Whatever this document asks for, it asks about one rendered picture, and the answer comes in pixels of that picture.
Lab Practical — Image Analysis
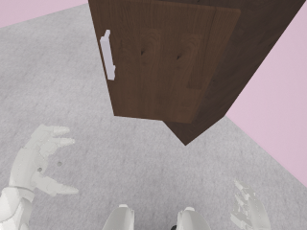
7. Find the robot left forearm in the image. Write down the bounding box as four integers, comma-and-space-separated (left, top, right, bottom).
0, 186, 35, 230

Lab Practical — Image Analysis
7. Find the robot thigh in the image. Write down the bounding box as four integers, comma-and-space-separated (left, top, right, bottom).
177, 210, 211, 230
102, 207, 134, 230

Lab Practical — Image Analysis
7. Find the right robot thigh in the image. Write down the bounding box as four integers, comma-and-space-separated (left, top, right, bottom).
177, 210, 211, 230

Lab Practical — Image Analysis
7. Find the robot left hand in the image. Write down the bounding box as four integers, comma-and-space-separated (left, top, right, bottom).
9, 124, 79, 197

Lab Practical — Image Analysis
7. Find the cupboard door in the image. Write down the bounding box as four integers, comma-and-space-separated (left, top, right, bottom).
87, 0, 241, 124

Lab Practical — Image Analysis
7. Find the robot right hand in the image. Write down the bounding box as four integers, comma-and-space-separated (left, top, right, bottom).
230, 178, 272, 230

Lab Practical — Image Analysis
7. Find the handle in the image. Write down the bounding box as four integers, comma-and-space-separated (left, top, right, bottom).
100, 30, 116, 81

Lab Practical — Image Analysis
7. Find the left robot thigh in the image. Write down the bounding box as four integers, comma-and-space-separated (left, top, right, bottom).
102, 207, 134, 230

